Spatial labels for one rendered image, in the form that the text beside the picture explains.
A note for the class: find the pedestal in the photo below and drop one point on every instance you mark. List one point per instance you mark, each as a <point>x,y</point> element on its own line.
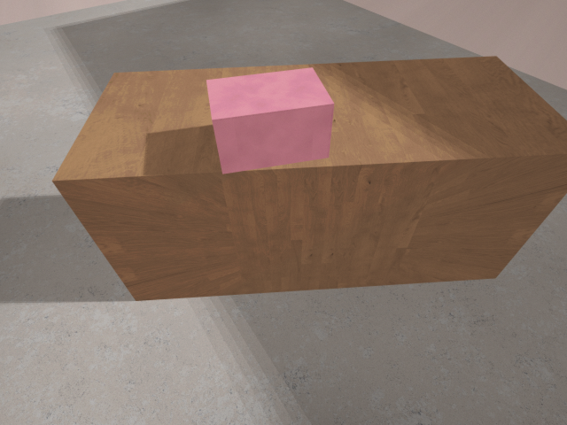
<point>439,170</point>

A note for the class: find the carton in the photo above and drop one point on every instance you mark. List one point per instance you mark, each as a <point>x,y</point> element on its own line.
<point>270,119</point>

